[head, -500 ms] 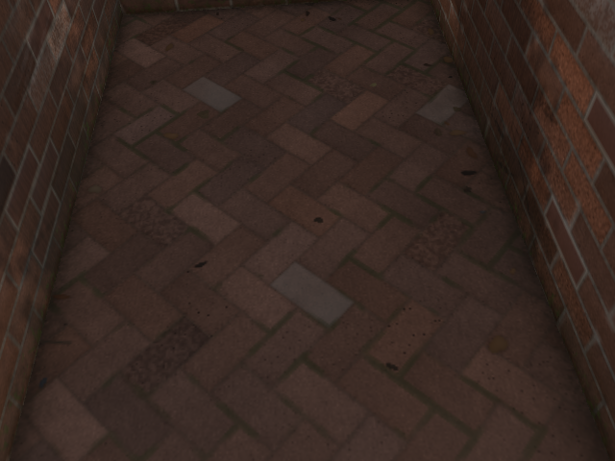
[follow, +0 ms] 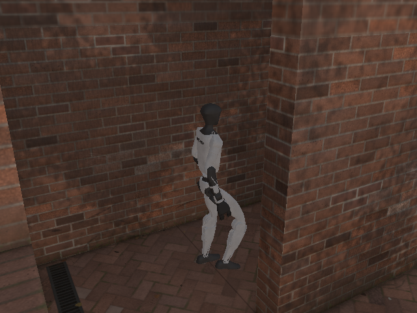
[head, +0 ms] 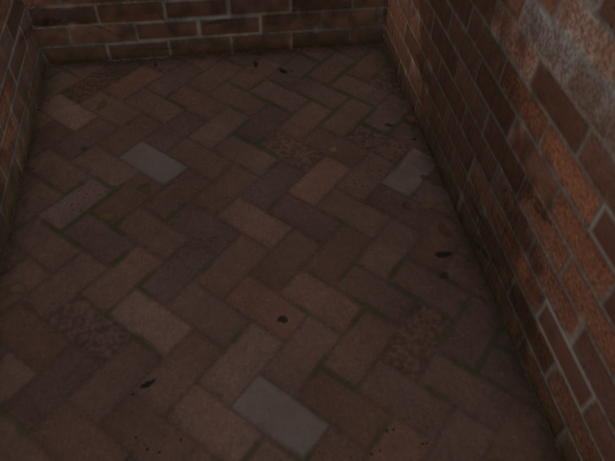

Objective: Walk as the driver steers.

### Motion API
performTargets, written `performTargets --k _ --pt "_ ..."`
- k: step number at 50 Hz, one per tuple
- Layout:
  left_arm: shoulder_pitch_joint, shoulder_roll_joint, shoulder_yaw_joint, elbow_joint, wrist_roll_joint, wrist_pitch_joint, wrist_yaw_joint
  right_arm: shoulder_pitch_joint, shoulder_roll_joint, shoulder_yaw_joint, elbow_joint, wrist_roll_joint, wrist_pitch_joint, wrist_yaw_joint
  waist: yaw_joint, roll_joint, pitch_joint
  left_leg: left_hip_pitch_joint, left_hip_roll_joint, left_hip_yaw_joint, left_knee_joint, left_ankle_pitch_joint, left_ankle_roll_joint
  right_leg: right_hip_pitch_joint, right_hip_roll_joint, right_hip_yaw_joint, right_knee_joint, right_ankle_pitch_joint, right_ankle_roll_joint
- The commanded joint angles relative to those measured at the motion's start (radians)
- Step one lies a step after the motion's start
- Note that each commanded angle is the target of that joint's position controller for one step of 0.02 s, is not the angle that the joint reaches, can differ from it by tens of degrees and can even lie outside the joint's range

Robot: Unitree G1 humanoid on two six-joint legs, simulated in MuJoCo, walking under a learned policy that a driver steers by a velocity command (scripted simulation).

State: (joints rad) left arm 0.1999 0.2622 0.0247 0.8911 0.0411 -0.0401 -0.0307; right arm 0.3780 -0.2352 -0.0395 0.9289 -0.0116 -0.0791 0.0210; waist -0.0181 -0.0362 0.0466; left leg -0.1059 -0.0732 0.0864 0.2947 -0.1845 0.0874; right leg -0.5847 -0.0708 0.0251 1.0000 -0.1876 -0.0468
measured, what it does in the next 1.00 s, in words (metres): walks ahead, turning left: right foot, then left foot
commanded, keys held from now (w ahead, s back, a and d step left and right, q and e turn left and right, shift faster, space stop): w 0.06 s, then no key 0.10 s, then q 0.54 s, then no key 0.30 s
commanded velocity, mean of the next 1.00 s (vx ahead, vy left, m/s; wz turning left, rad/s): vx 0.15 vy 0.00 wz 0.27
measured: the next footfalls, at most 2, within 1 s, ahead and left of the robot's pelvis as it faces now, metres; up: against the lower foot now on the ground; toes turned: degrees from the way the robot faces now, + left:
right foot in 0.22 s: +0.31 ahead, -0.12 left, +0.00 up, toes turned -2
left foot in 0.68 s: +0.23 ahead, +0.09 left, +0.00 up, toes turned +20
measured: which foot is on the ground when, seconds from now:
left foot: down 0.00-0.24, up 0.26-0.66, down 0.68-1.00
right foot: up 0.00-0.20, down 0.22-0.68, up 0.70-1.00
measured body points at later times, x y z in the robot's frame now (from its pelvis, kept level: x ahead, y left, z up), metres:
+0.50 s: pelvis +0.19 -0.04 -0.01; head +0.23 -0.05 +0.44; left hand +0.25 +0.23 -0.13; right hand +0.29 -0.29 -0.15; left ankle +0.19 +0.09 -0.68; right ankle +0.27 -0.12 -0.75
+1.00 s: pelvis +0.20 +0.00 +0.00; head +0.22 +0.02 +0.45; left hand +0.17 +0.27 -0.15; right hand +0.41 -0.20 -0.12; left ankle +0.19 +0.07 -0.75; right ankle +0.24 -0.13 -0.71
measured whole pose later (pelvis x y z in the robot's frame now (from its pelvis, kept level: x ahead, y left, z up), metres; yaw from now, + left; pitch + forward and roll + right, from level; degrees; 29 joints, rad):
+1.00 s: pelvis +0.20 +0.00 +0.00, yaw +21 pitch +0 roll -1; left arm 0.23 0.25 0.06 0.90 0.02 0.06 0.03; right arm 0.18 -0.22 -0.03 0.80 -0.02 0.02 -0.02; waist 0.01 -0.02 0.03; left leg -0.23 -0.06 0.01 0.42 -0.19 0.08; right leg -0.36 -0.02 -0.01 0.79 -0.39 0.02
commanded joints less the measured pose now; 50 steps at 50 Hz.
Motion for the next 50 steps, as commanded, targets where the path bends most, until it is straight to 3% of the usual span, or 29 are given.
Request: performTargets --k 1,3,7,9,10,11,12,13,14,16,17,18,20,21,24,29,32,33,34,35,36,37,38,39,41,44,50 --pt "-0.082 0.04 -0.002 -0.072 -0.008 -0.006 -0.003 0.016 -0.119 -0.021 -0.027 0.004 -0.02 -0.002 0.008 0.084 0.038 -0.054 0.228 -0.146 -0.184 0.225 0.106 -0.015 -0.019 -0.052 -0.179 0.125 0.032" --pt "-0.154 0.021 -0.012 -0.091 -0.015 -0.008 -0.003 0.044 -0.129 -0.023 -0.012 0.005 -0.022 -0.005 -0.014 0.096 0.041 -0.042 0.215 -0.119 -0.178 0.247 0.087 0.028 -0.002 -0.077 -0.312 0.191 0.038" --pt "-0.189 0.009 -0.019 -0.093 -0.013 -0.019 0.007 0.085 -0.123 -0.02 0.027 -0.004 -0.019 -0.013 -0.029 0.114 0.015 0.047 0.229 -0.087 -0.047 0.625 0.06 0.121 0.056 -0.104 -0.437 0.238 0.022" --pt "-0.122 0.04 -0.009 -0.07 -0.005 -0.029 0.018 0.065 -0.125 -0.021 0.033 -0.004 -0.013 -0.022 0.001 0.138 -0.014 0.083 0.238 -0.117 0.049 0.738 0.039 0.208 0.081 -0.082 -0.473 0.181 -0.003" --pt "-0.018 0.052 0.0 -0.032 -0.001 -0.04 0.025 0.043 -0.121 -0.017 0.037 -0.003 -0.008 -0.025 0.044 0.129 -0.045 0.087 0.222 -0.128 0.148 0.764 0.026 0.308 0.099 -0.089 -0.538 0.196 -0.019" --pt "0.091 0.088 0.011 0.0 0.014 -0.058 0.035 0.04 -0.119 -0.015 0.033 0.006 -0.006 -0.027 0.087 0.093 -0.101 0.027 0.182 -0.115 0.293 0.664 0.002 0.472 0.054 -0.062 -0.595 0.351 -0.036" --pt "0.224 0.163 0.029 0.015 0.039 -0.068 0.046 0.067 -0.073 -0.001 -0.002 0.019 -0.01 -0.031 0.108 -0.028 -0.246 -0.168 0.137 -0.093 0.545 0.235 -0.024 0.762 -0.192 0.133 -0.485 0.832 -0.09" --pt "0.234 0.219 0.051 0.011 0.009 -0.049 0.041 0.238 0.009 0.015 0.022 0.058 0.01 -0.039 0.069 -0.205 -0.445 -0.369 -0.002 -0.062 0.888 -0.515 -0.046 0.973 -0.445 0.383 -0.455 1.099 -0.278" --pt "0.203 0.169 0.05 -0.015 -0.031 -0.032 0.037 0.167 -0.116 -0.019 0.04 0.023 0.033 -0.051 0.088 -0.043 -0.426 -0.383 0.029 -0.14 0.954 -0.487 -0.047 0.852 -0.383 0.34 -0.503 0.995 -0.268" --pt "0.041 0.068 0.021 -0.043 -0.029 -0.027 0.051 0.025 -0.093 -0.026 -0.003 -0.005 0.045 -0.039 0.035 -0.04 -0.192 -0.427 0.093 -0.132 0.9 -0.36 -0.062 0.605 -0.288 0.163 -0.614 0.773 -0.197" --pt "0.017 0.052 0.016 -0.047 -0.031 -0.025 0.061 0.003 -0.086 -0.029 -0.008 -0.018 0.058 -0.031 0.018 -0.056 -0.134 -0.402 0.113 -0.129 0.87 -0.31 -0.076 0.509 -0.258 0.102 -0.658 0.712 -0.172" --pt "-0.008 0.052 0.014 -0.045 -0.032 -0.019 0.071 0.021 -0.077 -0.034 -0.007 -0.024 0.074 -0.026 -0.007 -0.071 -0.112 -0.342 0.115 -0.112 0.852 -0.263 -0.09 0.418 -0.223 0.046 -0.689 0.669 -0.152" --pt "-0.013 0.06 0.019 -0.048 -0.035 -0.025 0.079 0.059 -0.044 -0.032 -0.006 -0.02 0.102 -0.025 -0.032 -0.06 -0.13 -0.308 0.108 -0.084 0.858 -0.231 -0.102 0.36 -0.224 0.0 -0.715 0.605 -0.174" --pt "-0.027 0.056 0.019 -0.059 -0.024 -0.026 0.073 0.052 -0.043 -0.036 -0.012 -0.009 0.112 -0.025 -0.036 -0.059 -0.14 -0.3 0.104 -0.078 0.856 -0.217 -0.104 0.339 -0.22 -0.031 -0.714 0.579 -0.184" --pt "-0.047 0.064 0.025 -0.06 -0.014 -0.016 0.068 -0.025 -0.039 -0.034 -0.06 -0.016 0.135 -0.018 -0.034 -0.096 -0.105 -0.314 0.134 -0.059 0.706 -0.148 -0.098 0.287 -0.206 -0.092 -0.745 0.305 -0.171" --pt "-0.006 0.113 0.047 -0.054 -0.01 0.013 0.061 -0.129 -0.06 -0.033 -0.135 -0.018 0.148 0.0 0.011 -0.084 -0.11 -0.266 0.125 -0.012 0.529 -0.172 -0.075 0.317 -0.258 -0.096 -0.72 0.097 -0.167" --pt "-0.009 0.14 0.061 -0.057 -0.014 0.033 0.06 -0.132 -0.064 -0.036 -0.166 -0.014 0.141 0.004 0.006 -0.074 -0.104 -0.201 0.109 0.01 0.389 -0.189 -0.047 0.327 -0.278 -0.103 -0.65 0.028 -0.125" --pt "-0.007 0.143 0.066 -0.055 -0.015 0.041 0.061 -0.107 -0.065 -0.037 -0.164 -0.015 0.131 0.003 -0.01 -0.041 -0.103 -0.135 0.094 0.009 0.287 -0.133 -0.032 0.299 -0.26 -0.129 -0.589 -0.014 -0.083" --pt "0.032 0.123 0.067 -0.044 -0.008 0.053 0.059 -0.071 -0.097 -0.045 -0.153 -0.019 0.118 -0.002 -0.016 0.065 -0.088 -0.083 0.118 -0.08 0.141 -0.078 -0.012 0.254 -0.209 -0.173 -0.463 -0.1 -0.018" --pt "0.074 0.05 0.054 -0.064 -0.004 0.067 0.05 -0.065 -0.203 -0.064 -0.173 -0.027 0.103 -0.015 0.01 0.349 -0.066 -0.04 0.373 -0.43 -0.008 0.102 0.042 0.088 -0.074 -0.269 -0.178 -0.361 0.065" --pt "-0.031 0.047 0.047 -0.118 -0.01 0.083 0.062 -0.038 -0.293 -0.09 -0.175 -0.021 0.104 -0.027 -0.04 0.376 -0.015 -0.118 0.477 -0.587 -0.049 0.269 0.183 -0.033 0.064 -0.133 -0.042 -0.462 0.082" --pt "-0.052 0.061 0.048 -0.115 -0.012 0.092 0.063 -0.031 -0.236 -0.08 -0.164 -0.018 0.107 -0.034 -0.028 0.225 -0.014 -0.116 0.428 -0.491 -0.033 0.251 0.191 -0.027 0.033 -0.054 0.044 -0.385 0.081" --pt "-0.03 0.053 0.05 -0.1 -0.025 0.089 0.057 -0.096 -0.19 -0.065 -0.175 -0.012 0.109 -0.038 0.008 0.189 -0.016 -0.13 0.363 -0.401 -0.026 0.224 0.164 -0.008 0.029 -0.03 0.05 -0.292 0.072" --pt "-0.003 0.057 0.052 -0.08 -0.028 0.08 0.054 -0.171 -0.162 -0.056 -0.194 -0.013 0.112 -0.037 0.04 0.165 -0.032 -0.111 0.304 -0.335 -0.017 0.23 0.13 0.009 0.028 -0.021 0.04 -0.221 0.067" --pt "0.044 0.077 0.06 -0.049 -0.008 0.077 0.048 -0.208 -0.115 -0.04 -0.212 -0.001 0.104 -0.037 0.048 0.152 -0.099 -0.057 0.269 -0.266 0.013 0.395 0.127 0.055 0.044 -0.036 0.08 -0.172 0.067" --pt "0.04 0.049 0.053 -0.046 -0.022 0.088 0.048 -0.164 -0.111 -0.033 -0.191 0.0 0.089 -0.038 0.032 0.116 -0.11 0.003 0.279 -0.26 0.017 0.417 0.132 0.078 0.041 -0.024 -0.003 -0.174 0.079" --pt "0.025 0.039 0.038 -0.039 -0.03 0.093 0.064 -0.157 -0.127 -0.026 -0.151 -0.016 0.092 -0.043 -0.008 0.164 -0.075 -0.034 0.283 -0.296 0.019 0.271 0.142 0.238 0.062 -0.038 -0.298 -0.232 0.06"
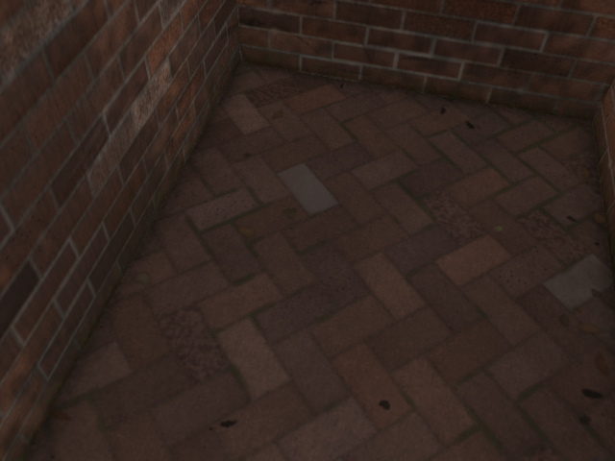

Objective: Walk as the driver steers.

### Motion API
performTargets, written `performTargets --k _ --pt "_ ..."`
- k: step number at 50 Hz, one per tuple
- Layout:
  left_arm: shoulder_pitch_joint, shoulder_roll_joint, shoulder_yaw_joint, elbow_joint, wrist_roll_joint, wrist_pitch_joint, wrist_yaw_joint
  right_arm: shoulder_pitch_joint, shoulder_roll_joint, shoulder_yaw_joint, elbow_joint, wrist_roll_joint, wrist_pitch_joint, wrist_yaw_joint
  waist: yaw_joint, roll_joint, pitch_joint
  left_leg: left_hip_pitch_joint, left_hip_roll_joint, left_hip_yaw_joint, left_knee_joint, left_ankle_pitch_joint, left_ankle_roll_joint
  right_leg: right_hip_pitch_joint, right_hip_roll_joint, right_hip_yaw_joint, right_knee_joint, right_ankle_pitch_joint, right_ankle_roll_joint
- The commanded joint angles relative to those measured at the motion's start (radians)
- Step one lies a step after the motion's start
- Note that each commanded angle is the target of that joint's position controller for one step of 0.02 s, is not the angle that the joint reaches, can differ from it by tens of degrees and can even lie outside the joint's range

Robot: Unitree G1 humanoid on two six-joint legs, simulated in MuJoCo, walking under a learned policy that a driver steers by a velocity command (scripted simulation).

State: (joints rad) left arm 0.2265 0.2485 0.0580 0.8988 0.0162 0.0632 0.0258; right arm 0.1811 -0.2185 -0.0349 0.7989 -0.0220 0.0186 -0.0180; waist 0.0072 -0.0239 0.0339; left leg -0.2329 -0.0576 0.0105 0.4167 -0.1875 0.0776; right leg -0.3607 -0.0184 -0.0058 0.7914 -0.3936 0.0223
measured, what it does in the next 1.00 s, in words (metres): walks ahead: right foot, then left foot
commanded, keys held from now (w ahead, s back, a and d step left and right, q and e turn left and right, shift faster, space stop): no key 0.42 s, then w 0.32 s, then w+e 0.26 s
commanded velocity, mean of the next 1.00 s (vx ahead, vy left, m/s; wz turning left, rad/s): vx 0.18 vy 0.00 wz -0.03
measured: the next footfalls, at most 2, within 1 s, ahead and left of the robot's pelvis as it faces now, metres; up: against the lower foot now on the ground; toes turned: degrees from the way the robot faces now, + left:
right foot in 0.10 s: +0.03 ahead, -0.12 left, +0.00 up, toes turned +0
left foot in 0.74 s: +0.11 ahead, +0.10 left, +0.00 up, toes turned +3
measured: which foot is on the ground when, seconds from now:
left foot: down 0.00-0.50, up 0.52-0.72, down 0.74-1.00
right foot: up 0.00-0.08, down 0.10-0.72, up 0.74-1.00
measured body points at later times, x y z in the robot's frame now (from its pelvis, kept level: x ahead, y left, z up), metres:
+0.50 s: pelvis +0.00 -0.03 +0.00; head +0.00 -0.03 +0.45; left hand +0.04 +0.21 -0.15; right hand +0.02 -0.28 -0.15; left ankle +0.02 +0.07 -0.74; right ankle -0.01 -0.12 -0.74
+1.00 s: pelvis +0.16 +0.03 +0.00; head +0.17 +0.04 +0.45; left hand +0.27 +0.26 -0.15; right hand +0.07 -0.20 -0.14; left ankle +0.07 +0.10 -0.74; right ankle +0.23 -0.11 -0.67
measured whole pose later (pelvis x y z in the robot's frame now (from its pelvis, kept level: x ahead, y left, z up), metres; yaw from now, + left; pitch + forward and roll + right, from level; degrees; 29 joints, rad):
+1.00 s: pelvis +0.16 +0.03 +0.00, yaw -5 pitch +1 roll +0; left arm 0.17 0.22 0.06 0.99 0.03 -0.03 -0.04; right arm 0.46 -0.16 -0.02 1.08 -0.02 -0.10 -0.02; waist -0.02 -0.04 0.01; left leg 0.04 -0.05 0.14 0.21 -0.27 0.07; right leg -0.65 -0.04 0.00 0.99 -0.12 -0.06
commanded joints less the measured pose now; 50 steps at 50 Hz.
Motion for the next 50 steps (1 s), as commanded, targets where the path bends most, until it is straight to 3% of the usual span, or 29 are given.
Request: performTargets --k 1,3,4,5,6,7,8,11,15,21,23,25,26,27,28,30,31,33,35,36,37,38,39,40,41,43,45,47,50 --pt "0.009 0.053 0.004 -0.041 -0.008 -0.014 0.012 0.035 -0.145 -0.03 -0.014 -0.006 -0.005 -0.003 -0.032 0.15 -0.061 0.084 0.27 -0.232 -0.098 0.275 0.152 0.045 0.015 -0.01 -0.136 -0.024 -0.016" --pt "0.058 0.04 0.0 -0.017 -0.01 -0.025 0.017 0.004 -0.14 -0.024 -0.003 0.002 -0.003 -0.005 0.002 0.124 -0.061 0.054 0.254 -0.235 -0.068 0.262 0.123 0.147 0.023 -0.02 -0.319 0.081 -0.032" --pt "0.084 0.034 -0.005 -0.004 -0.004 -0.036 0.018 -0.004 -0.131 -0.019 0.004 0.008 -0.004 -0.007 0.023 0.092 -0.059 0.004 0.239 -0.227 -0.052 0.232 0.082 0.242 0.003 0.005 -0.464 0.233 -0.041" --pt "0.09 0.066 -0.004 0.001 0.013 -0.052 0.022 0.01 -0.093 -0.007 0.004 0.01 -0.01 -0.004 0.004 0.024 -0.075 -0.044 0.2 -0.206 -0.022 0.156 0.029 0.315 -0.091 0.119 -0.526 0.288 -0.057" --pt "0.037 0.14 0.006 -0.005 0.011 -0.061 0.021 0.064 -0.066 -0.004 0.009 0.017 -0.014 0.003 -0.072 -0.101 -0.057 -0.051 0.092 -0.114 -0.013 0.022 -0.003 0.277 -0.197 0.23 -0.519 0.41 -0.101" --pt "-0.022 0.093 -0.005 -0.007 -0.002 -0.065 0.01 0.046 -0.069 0.0 0.041 0.012 -0.007 0.001 -0.056 -0.11 -0.036 0.055 0.072 -0.093 -0.053 -0.02 -0.021 0.154 -0.206 0.222 -0.518 0.359 -0.126" --pt "-0.04 0.057 -0.016 -0.007 -0.001 -0.071 0.003 0.035 -0.084 -0.003 0.06 0.009 -0.006 0.0 -0.049 -0.093 -0.026 0.112 0.085 -0.108 -0.069 0.026 -0.028 0.125 -0.165 0.192 -0.531 0.28 -0.102" --pt "0.011 0.064 -0.016 0.039 -0.01 -0.078 0.011 0.03 -0.11 -0.012 0.095 0.007 -0.013 0.004 -0.027 -0.08 -0.01 0.121 0.118 -0.127 -0.076 0.1 -0.021 0.152 -0.095 0.132 -0.539 0.222 -0.067" --pt "0.027 0.05 -0.015 0.068 -0.007 -0.069 0.008 0.053 -0.072 -0.001 0.168 0.012 -0.017 -0.009 -0.014 0.006 0.008 0.041 0.119 -0.127 -0.101 0.055 -0.025 0.216 -0.086 0.121 -0.518 0.218 -0.077" --pt "0.032 0.043 -0.019 0.112 -0.006 -0.067 0.011 0.074 -0.061 0.006 0.243 0.012 -0.018 -0.017 -0.01 0.032 0.021 0.032 0.124 -0.13 -0.112 0.05 -0.031 0.22 -0.079 0.118 -0.518 0.212 -0.084" --pt "0.058 0.067 -0.009 0.127 -0.004 -0.062 0.01 0.091 -0.07 0.002 0.26 0.008 -0.015 -0.018 -0.002 0.011 0.01 0.01 0.082 -0.095 -0.063 -0.146 -0.02 0.214 -0.064 0.13 -0.53 -0.035 -0.104" --pt "0.1 0.104 0.007 0.131 -0.002 -0.051 0.008 0.073 -0.082 -0.007 0.248 -0.002 -0.007 -0.011 0.023 -0.041 0.068 -0.139 0.033 -0.05 0.062 -0.367 0.0 0.193 -0.109 0.225 -0.576 -0.362 -0.167" --pt "0.132 0.121 0.016 0.142 -0.003 -0.049 0.008 0.054 -0.053 -0.002 0.234 -0.008 -0.009 -0.003 0.035 -0.098 0.1 -0.195 0.015 0.008 0.164 -0.328 -0.003 0.197 -0.184 0.32 -0.635 -0.456 -0.211" --pt "0.14 0.122 0.022 0.149 -0.003 -0.051 0.009 0.042 -0.036 0.002 0.222 -0.016 -0.014 0.005 0.035 -0.128 0.13 -0.235 0.042 0.036 0.277 -0.249 -0.006 0.184 -0.261 0.397 -0.689 -0.469 -0.251" --pt "0.146 0.106 0.021 0.15 0.003 -0.058 0.008 0.023 -0.051 -0.005 0.209 -0.017 -0.022 0.011 0.037 -0.108 0.141 -0.279 0.072 0.02 0.359 -0.25 -0.006 0.186 -0.295 0.432 -0.717 -0.415 -0.273" --pt "0.12 0.105 0.024 0.142 0.009 -0.076 0.004 0.033 -0.064 -0.014 0.203 -0.013 -0.039 0.024 0.01 -0.063 0.119 -0.327 0.103 0.002 0.394 -0.256 -0.008 0.239 -0.28 0.384 -0.704 -0.296 -0.269" --pt "0.111 0.088 0.019 0.143 0.003 -0.087 0.002 0.025 -0.055 -0.012 0.189 -0.014 -0.05 0.033 0.0 -0.063 0.117 -0.286 0.102 0.008 0.35 -0.231 -0.017 0.214 -0.258 0.335 -0.702 -0.241 -0.253" --pt "0.078 0.102 0.024 0.139 0.0 -0.101 -0.002 0.052 -0.044 -0.013 0.188 -0.004 -0.063 0.037 -0.027 -0.09 0.105 -0.129 0.081 0.041 0.22 -0.199 -0.014 0.133 -0.203 0.239 -0.663 -0.166 -0.222" --pt "0.053 0.105 0.028 0.135 -0.006 -0.102 -0.007 0.187 -0.027 -0.018 0.235 0.002 -0.068 0.03 -0.083 -0.052 0.084 0.133 0.024 0.11 0.064 -0.09 -0.012 -0.014 -0.148 0.161 -0.558 -0.183 -0.205" --pt "0.054 0.085 0.023 0.13 0.001 -0.105 -0.009 0.278 -0.043 -0.026 0.267 -0.001 -0.073 0.023 -0.11 0.006 0.066 0.269 0.018 0.081 0.016 -0.13 -0.01 -0.104 -0.106 0.124 -0.445 -0.19 -0.19" --pt "0.032 0.023 0.005 0.108 0.008 -0.112 -0.016 0.395 -0.105 -0.041 0.289 -0.016 -0.085 0.011 -0.155 0.2 0.04 0.368 0.214 -0.198 -0.149 -0.337 0.016 -0.209 -0.015 0.004 -0.143 -0.125 -0.153" --pt "0.026 -0.036 -0.009 0.064 0.003 -0.119 -0.027 0.497 -0.217 -0.063 0.304 -0.01 -0.085 0.009 -0.16 0.382 0.012 0.417 0.447 -0.645 -0.345 -0.656 0.12 -0.402 0.106 -0.067 0.126 -0.189 -0.132" --pt "-0.016 0.04 0.007 0.049 0.031 -0.117 -0.034 0.404 -0.179 -0.054 0.292 -0.009 -0.077 -0.003 -0.104 0.226 0.103 0.281 0.479 -0.679 -0.354 -0.74 0.153 -0.44 0.027 0.04 0.28 -0.133 -0.144" --pt "-0.04 0.043 0.009 0.047 0.021 -0.121 -0.049 0.284 -0.138 -0.042 0.244 -0.005 -0.084 -0.003 -0.056 0.112 0.143 0.2 0.432 -0.561 -0.342 -0.643 0.125 -0.43 -0.011 0.082 0.301 -0.007 -0.146" --pt "-0.005 0.022 0.005 0.068 0.011 -0.126 -0.061 0.231 -0.122 -0.036 0.225 -0.001 -0.096 -0.003 -0.025 0.081 0.123 0.183 0.379 -0.438 -0.348 -0.496 0.089 -0.387 -0.027 0.094 0.279 0.077 -0.135" --pt "0.034 0.015 0.007 0.095 0.022 -0.12 -0.069 0.222 -0.081 -0.022 0.223 0.007 -0.118 -0.012 -0.005 0.072 0.074 0.211 0.316 -0.239 -0.34 -0.196 0.043 -0.339 -0.036 0.07 0.265 0.177 -0.105" --pt "0.019 -0.001 0.006 0.092 0.02 -0.106 -0.068 0.281 -0.06 -0.014 0.247 0.007 -0.129 -0.013 -0.01 0.076 0.054 0.252 0.29 -0.121 -0.311 0.017 0.03 -0.367 -0.031 0.046 0.283 0.224 -0.091" --pt "-0.046 -0.011 0.003 0.067 0.009 -0.096 -0.066 0.322 -0.044 -0.007 0.258 -0.002 -0.132 -0.007 -0.023 0.085 0.062 0.258 0.275 -0.034 -0.299 0.161 0.027 -0.399 -0.027 0.018 0.271 0.267 -0.085" --pt "-0.176 -0.026 -0.008 0.007 0.01 -0.095 -0.069 0.324 -0.036 0.001 0.258 -0.004 -0.134 -0.006 -0.036 0.1 0.101 0.224 0.255 0.06 -0.296 0.334 0.024 -0.399 -0.018 -0.037 0.13 0.332 -0.077"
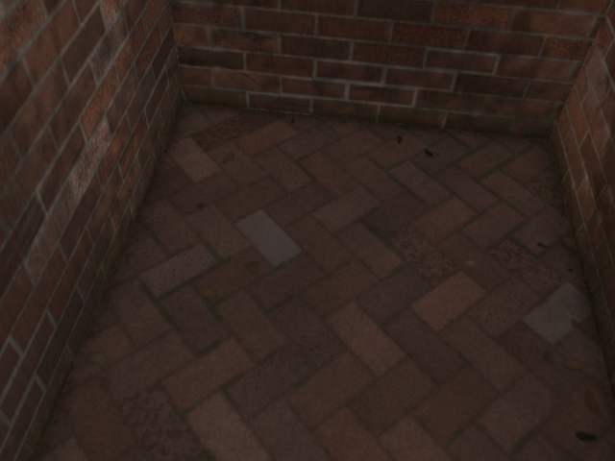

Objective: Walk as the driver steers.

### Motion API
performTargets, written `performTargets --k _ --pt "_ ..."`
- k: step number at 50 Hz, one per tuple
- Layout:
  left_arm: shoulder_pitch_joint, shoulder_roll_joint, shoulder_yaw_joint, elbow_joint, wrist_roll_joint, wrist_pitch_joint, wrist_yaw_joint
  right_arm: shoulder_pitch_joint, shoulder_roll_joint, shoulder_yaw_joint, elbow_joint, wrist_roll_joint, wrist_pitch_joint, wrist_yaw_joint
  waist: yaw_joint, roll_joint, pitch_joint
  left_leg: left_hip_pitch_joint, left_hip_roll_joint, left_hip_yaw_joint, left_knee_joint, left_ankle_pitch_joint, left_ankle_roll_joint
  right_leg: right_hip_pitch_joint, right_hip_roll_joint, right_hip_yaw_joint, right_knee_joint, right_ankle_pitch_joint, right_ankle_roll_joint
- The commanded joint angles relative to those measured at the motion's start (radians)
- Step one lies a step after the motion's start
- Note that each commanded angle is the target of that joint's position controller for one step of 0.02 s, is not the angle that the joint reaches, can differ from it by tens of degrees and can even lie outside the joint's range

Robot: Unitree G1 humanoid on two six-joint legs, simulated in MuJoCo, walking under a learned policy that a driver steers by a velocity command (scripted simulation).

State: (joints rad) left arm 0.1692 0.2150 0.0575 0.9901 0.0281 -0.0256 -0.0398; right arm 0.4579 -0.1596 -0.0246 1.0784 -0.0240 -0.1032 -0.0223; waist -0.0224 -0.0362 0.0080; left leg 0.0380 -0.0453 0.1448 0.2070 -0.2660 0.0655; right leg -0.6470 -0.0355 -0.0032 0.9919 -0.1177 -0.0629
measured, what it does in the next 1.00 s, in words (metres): walks ahead, turning right: right foot, then left foot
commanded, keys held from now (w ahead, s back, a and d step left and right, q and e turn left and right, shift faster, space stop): w+e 0.32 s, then w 0.68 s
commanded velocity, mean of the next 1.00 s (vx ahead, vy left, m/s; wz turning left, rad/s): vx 0.49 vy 0.00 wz -0.28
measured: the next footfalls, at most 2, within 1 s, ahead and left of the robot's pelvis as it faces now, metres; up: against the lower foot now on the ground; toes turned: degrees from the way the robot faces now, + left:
right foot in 0.22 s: +0.28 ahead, -0.08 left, +0.00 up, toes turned -12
left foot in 0.76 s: +0.64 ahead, -0.01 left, +0.00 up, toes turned -14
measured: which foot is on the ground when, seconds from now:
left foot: down 0.00-0.22, up 0.24-0.74, down 0.76-1.00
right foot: up 0.00-0.20, down 0.22-0.78, up 0.80-1.00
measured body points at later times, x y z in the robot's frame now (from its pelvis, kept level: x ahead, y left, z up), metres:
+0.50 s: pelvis +0.28 -0.05 +0.00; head +0.31 -0.06 +0.45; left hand +0.35 +0.21 -0.14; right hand +0.37 -0.32 -0.13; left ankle +0.44 +0.10 -0.67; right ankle +0.24 -0.07 -0.74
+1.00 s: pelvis +0.58 -0.07 +0.00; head +0.60 -0.07 +0.45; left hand +0.73 +0.16 -0.14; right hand +0.52 -0.32 -0.14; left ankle +0.60 +0.00 -0.74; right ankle +0.58 -0.22 -0.67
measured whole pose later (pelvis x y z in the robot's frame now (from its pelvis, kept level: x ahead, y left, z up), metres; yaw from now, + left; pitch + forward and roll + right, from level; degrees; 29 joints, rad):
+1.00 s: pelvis +0.58 -0.07 +0.00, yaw -17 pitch -1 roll +1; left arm 0.23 0.25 0.05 0.93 0.04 -0.04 -0.02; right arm 0.34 -0.22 -0.04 0.98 -0.01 -0.09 0.02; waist 0.00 -0.04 0.04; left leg -0.12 -0.08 0.09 0.30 -0.18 0.09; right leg -0.56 -0.07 0.03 1.05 -0.22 -0.05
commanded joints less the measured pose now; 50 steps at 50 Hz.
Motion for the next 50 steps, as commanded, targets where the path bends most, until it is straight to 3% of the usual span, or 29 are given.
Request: performTargets --k 1,5,7,9,10,11,12,13,14,15,16,18,21,26,32,34,36,37,38,39,40,41,42,43,45,47,50 --pt "-0.154 0.0 -0.014 -0.102 -0.002 -0.008 -0.006 0.044 -0.096 -0.008 -0.022 -0.001 -0.013 -0.004 -0.009 0.114 0.135 -0.055 0.236 -0.045 -0.083 0.456 0.033 -0.087 0.002 -0.065 -0.142 0.076 0.008" --pt "-0.231 0.002 -0.024 -0.155 -0.002 -0.008 -0.011 0.072 -0.131 -0.011 -0.005 0.004 -0.012 -0.018 -0.011 0.122 0.136 -0.002 0.26 0.031 -0.026 0.736 0.026 0.045 0.043 -0.165 -0.35 0.072 -0.037" --pt "-0.152 0.032 -0.012 -0.142 0.0 -0.009 -0.004 0.058 -0.162 -0.019 -0.006 0.007 -0.009 -0.028 0.034 0.146 0.078 0.057 0.274 0.065 0.113 1.056 0.015 0.154 0.1 -0.201 -0.366 0.016 -0.085" --pt "0.048 0.078 0.012 -0.087 0.002 -0.013 0.002 0.025 -0.193 -0.032 -0.021 0.002 0.006 -0.032 0.12 0.176 -0.035 0.061 0.296 0.073 0.398 1.175 0.021 0.346 0.146 -0.19 -0.382 -0.06 -0.144" --pt "0.177 0.111 0.032 -0.049 0.01 -0.018 0.007 0.001 -0.204 -0.038 -0.036 0.004 0.01 -0.024 0.183 0.162 -0.097 -0.025 0.288 0.078 0.615 1.025 0.021 0.522 0.149 -0.15 -0.462 -0.052 -0.18" --pt "0.27 0.184 0.06 -0.037 0.018 -0.016 0.021 -0.018 -0.184 -0.036 -0.069 0.005 0.01 -0.01 0.223 0.057 -0.173 -0.229 0.238 0.085 0.941 0.606 0.009 0.72 -0.022 0.084 -0.513 -0.205 -0.24" --pt "0.203 0.267 0.08 -0.069 0.012 -0.003 0.022 0.009 -0.091 -0.026 -0.144 0.02 0.004 0.012 0.118 -0.188 -0.247 -0.655 -0.006 -0.015 1.319 -0.267 -0.042 0.963 -0.303 0.695 -0.634 -0.198 -0.417" --pt "0.205 0.25 0.076 -0.065 -0.011 0.008 0.027 -0.119 -0.167 -0.037 -0.179 0.012 -0.009 0.02 0.15 -0.023 -0.208 -0.79 0.036 -0.193 1.345 -0.181 -0.022 0.931 -0.287 0.714 -0.731 -0.262 -0.407" --pt "0.143 0.203 0.064 -0.067 -0.016 0.005 0.036 -0.177 -0.168 -0.035 -0.208 0.018 -0.024 0.026 0.116 0.017 -0.084 -0.818 0.094 -0.202 1.261 -0.078 -0.015 0.805 -0.276 0.584 -0.761 -0.226 -0.362" --pt "0.101 0.148 0.051 -0.07 -0.015 -0.002 0.037 -0.169 -0.168 -0.037 -0.202 0.017 -0.029 0.022 0.063 0.105 -0.006 -0.754 0.131 -0.193 1.155 -0.03 -0.019 0.659 -0.236 0.492 -0.785 -0.089 -0.314" --pt "0.073 0.125 0.042 -0.074 -0.017 -0.014 0.042 -0.174 -0.159 -0.038 -0.205 0.001 -0.016 0.019 0.026 0.125 0.021 -0.685 0.152 -0.199 1.086 -0.028 -0.035 0.562 -0.182 0.41 -0.784 0.037 -0.281" --pt "0.072 0.105 0.029 -0.074 -0.023 -0.039 0.048 -0.122 -0.125 -0.031 -0.196 -0.025 0.027 0.027 -0.017 0.097 0.006 -0.59 0.17 -0.188 1.0 -0.036 -0.064 0.475 -0.127 0.295 -0.789 0.187 -0.258" --pt "0.146 0.137 0.03 -0.048 -0.029 -0.061 0.045 -0.192 -0.116 -0.028 -0.229 -0.028 0.058 0.038 -0.007 0.048 0.033 -0.62 0.182 -0.142 0.865 0.045 -0.091 0.445 -0.084 0.21 -0.818 0.288 -0.226" --pt "0.266 0.126 0.018 -0.024 -0.028 -0.059 0.041 -0.39 -0.126 -0.024 -0.295 -0.013 0.064 0.05 0.073 -0.005 0.05 -0.705 0.164 -0.102 0.621 0.262 -0.083 0.577 -0.055 0.162 -0.813 0.415 -0.115" --pt "0.348 0.131 0.005 0.0 -0.009 -0.057 0.059 -0.564 -0.126 -0.01 -0.362 -0.002 0.054 0.055 0.126 -0.023 0.075 -0.728 0.099 -0.069 0.42 0.264 -0.04 0.769 -0.105 0.171 -0.78 0.522 -0.119" --pt "0.321 0.149 0.005 0.001 -0.003 -0.059 0.066 -0.53 -0.139 -0.013 -0.364 0.001 0.045 0.054 0.085 -0.034 0.069 -0.643 0.069 -0.069 0.359 0.2 -0.005 0.791 -0.128 0.158 -0.733 0.66 -0.115" --pt "0.285 0.173 0.009 0.0 0.003 -0.065 0.068 -0.362 -0.177 -0.03 -0.314 0.004 0.038 0.038 0.003 -0.054 -0.008 -0.427 0.008 -0.061 0.324 0.114 0.035 0.785 -0.127 0.14 -0.572 0.909 -0.094" --pt "0.266 0.177 0.009 -0.001 0.0 -0.065 0.064 -0.202 -0.199 -0.043 -0.264 0.002 0.03 0.026 -0.072 -0.035 -0.085 -0.241 0.003 -0.063 0.256 0.152 0.062 0.743 -0.103 0.115 -0.399 0.888 -0.082" --pt "0.26 0.153 0.001 -0.02 -0.009 -0.07 0.058 -0.032 -0.247 -0.059 -0.226 -0.02 0.023 0.011 -0.139 0.013 -0.191 0.022 0.138 -0.198 0.254 0.111 0.105 0.568 -0.066 0.094 -0.157 0.626 -0.074" --pt "0.388 0.054 -0.016 -0.03 -0.053 -0.069 0.049 0.048 -0.359 -0.089 -0.212 -0.044 0.026 0.014 -0.088 0.261 -0.33 0.325 0.437 -0.692 0.215 0.057 0.261 0.206 0.121 0.016 0.27 -0.029 -0.014" --pt "0.357 0.147 0.004 -0.016 -0.024 -0.067 0.055 -0.02 -0.282 -0.076 -0.206 -0.007 0.04 0.031 -0.07 0.155 -0.3 0.26 0.448 -0.844 0.098 0.045 0.264 0.091 0.136 0.1 0.364 -0.363 -0.035" --pt "0.275 0.149 0.01 -0.038 -0.015 -0.064 0.054 -0.145 -0.231 -0.061 -0.225 0.01 0.041 0.035 -0.021 0.104 -0.118 0.084 0.412 -0.675 0.073 -0.006 0.24 0.053 0.071 0.109 0.354 -0.276 -0.036" --pt "0.229 0.13 0.004 -0.05 -0.011 -0.066 0.047 -0.211 -0.173 -0.047 -0.231 0.008 0.036 0.041 -0.003 0.048 -0.037 -0.045 0.369 -0.564 0.027 0.03 0.218 0.066 0.03 0.099 0.297 -0.215 -0.035" --pt "0.209 0.112 0.004 -0.052 -0.006 -0.058 0.04 -0.223 -0.149 -0.038 -0.221 0.004 0.03 0.039 0.018 0.056 0.013 -0.126 0.323 -0.477 -0.003 0.069 0.188 0.089 0.002 0.091 0.245 -0.194 -0.034" --pt "0.236 0.081 -0.002 -0.044 0.012 -0.033 0.024 -0.203 -0.13 -0.028 -0.188 0.006 0.016 0.034 0.052 0.095 0.032 -0.218 0.267 -0.374 -0.046 0.141 0.16 0.154 -0.019 0.072 0.18 -0.164 -0.014" --pt "0.217 0.067 -0.004 -0.051 0.014 -0.021 0.015 -0.155 -0.152 -0.033 -0.159 0.013 0.001 0.036 0.061 0.094 0.044 -0.229 0.252 -0.323 -0.07 0.204 0.167 0.125 -0.034 0.046 0.134 -0.133 0.004" --pt "0.079 0.071 -0.007 -0.098 0.014 -0.014 0.008 -0.107 -0.169 -0.036 -0.137 0.015 -0.003 0.038 0.041 0.086 0.085 -0.21 0.23 -0.268 -0.115 0.215 0.167 0.026 -0.069 0.009 -0.006 -0.025 0.036"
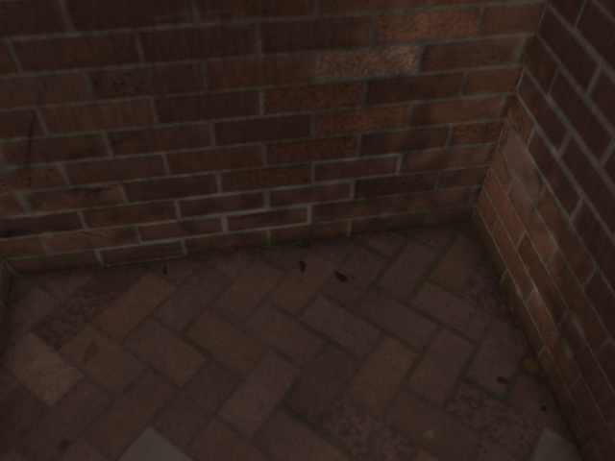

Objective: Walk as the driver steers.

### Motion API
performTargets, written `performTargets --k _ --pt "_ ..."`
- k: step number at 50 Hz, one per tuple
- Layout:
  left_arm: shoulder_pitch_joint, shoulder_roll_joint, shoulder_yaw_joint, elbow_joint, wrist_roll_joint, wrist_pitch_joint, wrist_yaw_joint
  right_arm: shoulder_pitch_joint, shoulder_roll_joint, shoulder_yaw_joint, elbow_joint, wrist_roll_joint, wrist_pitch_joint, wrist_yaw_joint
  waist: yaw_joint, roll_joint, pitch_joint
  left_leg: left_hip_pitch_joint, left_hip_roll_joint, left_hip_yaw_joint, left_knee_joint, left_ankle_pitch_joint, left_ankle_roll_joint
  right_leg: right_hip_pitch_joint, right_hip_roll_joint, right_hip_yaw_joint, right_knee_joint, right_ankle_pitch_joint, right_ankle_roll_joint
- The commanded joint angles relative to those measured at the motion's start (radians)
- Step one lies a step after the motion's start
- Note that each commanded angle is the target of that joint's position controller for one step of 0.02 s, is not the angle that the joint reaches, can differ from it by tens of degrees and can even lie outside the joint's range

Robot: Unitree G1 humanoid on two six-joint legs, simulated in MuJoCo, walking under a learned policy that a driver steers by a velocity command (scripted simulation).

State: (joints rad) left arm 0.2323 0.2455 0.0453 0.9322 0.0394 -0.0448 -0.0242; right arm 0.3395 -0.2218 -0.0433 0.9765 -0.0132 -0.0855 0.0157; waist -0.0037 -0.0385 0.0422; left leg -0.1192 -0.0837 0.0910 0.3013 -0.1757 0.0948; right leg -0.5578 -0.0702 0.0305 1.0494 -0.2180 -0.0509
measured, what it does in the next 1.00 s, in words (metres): walks ahead: right foot, then left foot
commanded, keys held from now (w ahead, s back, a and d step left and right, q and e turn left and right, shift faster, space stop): w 0.06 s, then no key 0.94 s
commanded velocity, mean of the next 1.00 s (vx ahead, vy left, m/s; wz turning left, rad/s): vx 0.15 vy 0.00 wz -0.01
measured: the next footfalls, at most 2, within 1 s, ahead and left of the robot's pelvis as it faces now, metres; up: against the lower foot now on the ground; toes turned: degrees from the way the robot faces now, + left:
right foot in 0.26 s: +0.31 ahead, -0.11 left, +0.00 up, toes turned -2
left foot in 0.62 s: +0.24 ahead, +0.10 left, +0.00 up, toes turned +1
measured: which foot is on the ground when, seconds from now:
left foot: down 0.00-0.26, up 0.28-0.60, down 0.62-1.00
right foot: up 0.00-0.24, down 0.26-1.00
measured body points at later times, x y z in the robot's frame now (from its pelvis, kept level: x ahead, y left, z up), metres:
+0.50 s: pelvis +0.19 -0.04 -0.01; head +0.22 -0.06 +0.44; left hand +0.24 +0.19 -0.15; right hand +0.23 -0.28 -0.17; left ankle +0.17 +0.10 -0.71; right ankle +0.27 -0.11 -0.74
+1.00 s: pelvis +0.23 -0.01 +0.00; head +0.23 -0.01 +0.45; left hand +0.23 +0.22 -0.16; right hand +0.22 -0.23 -0.16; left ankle +0.20 +0.10 -0.74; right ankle +0.27 -0.11 -0.74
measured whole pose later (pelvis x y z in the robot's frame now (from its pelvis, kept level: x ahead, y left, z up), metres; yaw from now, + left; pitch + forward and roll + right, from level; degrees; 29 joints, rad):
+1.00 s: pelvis +0.23 -0.01 +0.00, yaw +1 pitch -1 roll +0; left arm 0.29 0.15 0.00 1.10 0.01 -0.01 0.04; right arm 0.32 -0.14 0.01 1.13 -0.01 -0.02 -0.04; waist 0.01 0.00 0.00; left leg -0.13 -0.01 0.01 0.39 -0.25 0.02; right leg -0.22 0.01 -0.06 0.39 -0.15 -0.03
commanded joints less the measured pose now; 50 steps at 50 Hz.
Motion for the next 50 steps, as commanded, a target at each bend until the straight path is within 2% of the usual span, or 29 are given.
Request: performTargets --k 1,3,6,7,10,11,12,13,14,15,16,17,18,19,22,25,28,30,32,33,34,36,37,41,47,48,50 --pt "-0.035 0.038 0.002 -0.057 0.0 0.004 -0.009 0.026 -0.106 -0.016 -0.029 0.005 -0.02 0.0 0.011 0.087 0.06 -0.041 0.255 -0.194 -0.213 0.146 0.132 -0.078 -0.037 -0.038 -0.133 0.112 0.033" --pt "-0.118 0.023 -0.006 -0.083 -0.005 0.001 -0.013 0.054 -0.107 -0.014 -0.018 0.008 -0.019 -0.001 -0.011 0.091 0.062 -0.023 0.234 -0.156 -0.205 0.212 0.115 -0.057 -0.025 -0.066 -0.269 0.183 0.041" --pt "-0.186 -0.007 -0.021 -0.103 -0.014 -0.009 -0.005 0.112 -0.104 -0.008 0.012 0.005 -0.018 -0.01 -0.034 0.097 0.049 0.019 0.235 -0.094 -0.119 0.573 0.082 0.032 0.023 -0.116 -0.407 0.239 0.033" --pt "-0.188 -0.006 -0.022 -0.102 -0.016 -0.014 0.001 0.126 -0.101 -0.005 0.022 0.002 -0.017 -0.013 -0.037 0.103 0.033 0.05 0.236 -0.086 -0.085 0.647 0.071 0.054 0.039 -0.118 -0.43 0.247 0.025" --pt "-0.134 0.032 -0.013 -0.083 -0.015 -0.025 0.023 0.103 -0.114 -0.007 0.03 -0.009 -0.01 -0.03 -0.005 0.143 0.001 0.122 0.259 -0.106 0.027 0.743 0.044 0.136 0.071 -0.094 -0.493 0.17 -0.01" --pt "-0.062 0.048 -0.007 -0.055 -0.012 -0.032 0.031 0.089 -0.116 -0.009 0.03 -0.006 -0.007 -0.036 0.023 0.145 -0.024 0.145 0.253 -0.114 0.101 0.775 0.03 0.203 0.09 -0.092 -0.545 0.164 -0.026" --pt "0.044 0.061 0.0 -0.017 -0.003 -0.047 0.039 0.08 -0.114 -0.008 0.033 0.003 -0.002 -0.038 0.071 0.111 -0.067 0.134 0.219 -0.094 0.235 0.727 0.006 0.33 0.094 -0.095 -0.648 0.267 -0.043" --pt "0.161 0.114 0.011 0.011 0.022 -0.06 0.045 0.092 -0.11 -0.006 0.015 0.011 -0.006 -0.04 0.095 0.057 -0.172 -0.006 0.173 -0.075 0.413 0.475 -0.026 0.567 -0.04 0.006 -0.598 0.642 -0.063" --pt "0.235 0.186 0.029 0.018 0.031 -0.051 0.043 0.247 -0.001 0.017 0.023 0.046 0.002 -0.04 0.059 -0.151 -0.346 -0.252 0.049 -0.026 0.741 -0.258 -0.058 0.873 -0.347 0.293 -0.509 1.125 -0.234" --pt "0.216 0.156 0.025 0.015 -0.026 -0.037 0.035 0.253 -0.061 -0.001 0.06 0.045 0.024 -0.046 0.069 -0.118 -0.429 -0.28 0.009 -0.125 0.866 -0.484 -0.068 0.833 -0.374 0.379 -0.551 1.175 -0.315" --pt "0.123 0.111 0.014 -0.004 -0.04 -0.032 0.033 0.176 -0.087 -0.011 0.047 0.016 0.035 -0.044 0.042 -0.053 -0.313 -0.301 0.051 -0.164 0.876 -0.443 -0.074 0.7 -0.32 0.286 -0.613 1.032 -0.29" --pt "0.039 0.057 -0.004 -0.01 -0.036 -0.03 0.038 0.104 -0.065 -0.007 0.036 -0.005 0.038 -0.039 0.021 -0.036 -0.201 -0.316 0.075 -0.16 0.83 -0.392 -0.079 0.58 -0.27 0.229 -0.666 0.894 -0.251" --pt "0.021 0.015 -0.018 -0.005 -0.035 -0.03 0.044 0.089 -0.042 -0.001 0.043 -0.022 0.049 -0.032 -0.003 -0.02 -0.144 -0.277 0.102 -0.164 0.777 -0.362 -0.091 0.477 -0.238 0.178 -0.705 0.821 -0.219" --pt "0.002 0.007 -0.025 0.001 -0.038 -0.029 0.051 0.093 -0.03 0.001 0.047 -0.033 0.065 -0.026 -0.031 -0.029 -0.116 -0.214 0.116 -0.155 0.713 -0.328 -0.102 0.389 -0.201 0.129 -0.734 0.763 -0.189" --pt "-0.008 0.03 -0.027 0.013 -0.027 -0.031 0.049 0.13 0.008 0.013 0.082 -0.029 0.103 -0.03 -0.064 -0.039 -0.131 -0.099 0.099 -0.111 0.563 -0.292 -0.117 0.296 -0.153 0.071 -0.763 0.606 -0.157" --pt "0.004 0.052 -0.024 0.025 -0.024 -0.019 0.045 0.072 -0.004 0.018 0.085 -0.025 0.127 -0.043 -0.045 -0.069 -0.115 -0.078 0.102 -0.091 0.424 -0.231 -0.113 0.251 -0.138 0.094 -0.819 0.213 -0.135" --pt "0.0 0.058 -0.021 0.036 -0.032 0.003 0.047 0.038 -0.009 0.024 0.093 -0.024 0.128 -0.043 -0.042 -0.075 -0.059 -0.038 0.102 -0.075 0.31 -0.149 -0.101 0.172 -0.126 0.129 -0.874 -0.185 -0.104" --pt "0.0 0.048 -0.023 0.041 -0.041 0.015 0.049 0.048 -0.004 0.031 0.107 -0.03 0.119 -0.044 -0.052 -0.033 -0.016 0.024 0.113 -0.081 0.169 -0.068 -0.087 0.116 -0.11 0.136 -0.875 -0.317 -0.054" --pt "0.042 0.031 -0.022 0.055 -0.042 0.022 0.048 0.047 -0.036 0.035 0.102 -0.036 0.097 -0.048 -0.025 0.025 0.028 -0.009 0.199 -0.191 0.038 -0.099 -0.071 0.13 -0.061 0.112 -0.837 -0.277 0.006" --pt "0.063 0.006 -0.021 0.061 -0.047 0.028 0.046 0.015 -0.045 0.034 0.113 -0.017 0.087 -0.045 0.013 0.112 0.07 -0.166 0.194 -0.214 0.017 -0.18 -0.06 0.234 -0.005 0.048 -0.803 -0.138 0.013" --pt "0.081 0.002 -0.022 0.076 -0.04 0.029 0.046 0.004 -0.019 0.041 0.116 -0.007 0.075 -0.042 0.02 0.122 0.052 -0.224 0.194 -0.218 -0.019 -0.196 -0.063 0.348 -0.005 0.037 -0.751 -0.044 0.008" --pt "0.116 -0.006 -0.023 0.097 -0.033 0.029 0.047 -0.006 -0.016 0.042 0.122 -0.001 0.061 -0.042 0.035 0.113 0.027 -0.229 0.185 -0.206 -0.036 -0.152 -0.071 0.42 -0.014 0.036 -0.721 0.022 0.0" --pt "0.101 0.023 -0.017 0.097 -0.03 0.029 0.049 -0.01 -0.022 0.038 0.12 0.004 0.056 -0.048 0.037 0.093 0.03 -0.213 0.18 -0.199 -0.028 -0.106 -0.073 0.412 -0.014 0.038 -0.724 0.047 -0.001" --pt "0.095 -0.007 -0.026 0.119 -0.035 0.025 0.055 0.03 -0.006 0.039 0.136 -0.002 0.057 -0.053 0.02 0.061 0.016 -0.149 0.178 -0.189 -0.012 -0.05 -0.065 0.392 -0.017 0.033 -0.729 0.068 0.004" --pt "0.103 -0.018 -0.034 0.147 -0.034 0.026 0.061 0.05 0.0 0.038 0.147 -0.002 0.06 -0.055 0.011 0.049 0.015 -0.12 0.177 -0.185 -0.006 -0.014 -0.06 0.392 -0.021 0.029 -0.723 0.101 0.009" --pt "0.107 -0.022 -0.035 0.153 -0.026 0.027 0.064 0.053 0.0 0.04 0.147 0.004 0.059 -0.061 0.011 0.042 0.01 -0.119 0.178 -0.191 -0.007 -0.014 -0.055 0.393 -0.018 0.027 -0.714 0.107 0.014" --pt "0.112 -0.025 -0.036 0.16 -0.027 0.028 0.066 0.053 0.002 0.041 0.15 0.004 0.058 -0.064 0.012 0.044 0.014 -0.117 0.178 -0.191 -0.006 -0.004 -0.053 0.391 -0.019 0.027 -0.712 0.116 0.017"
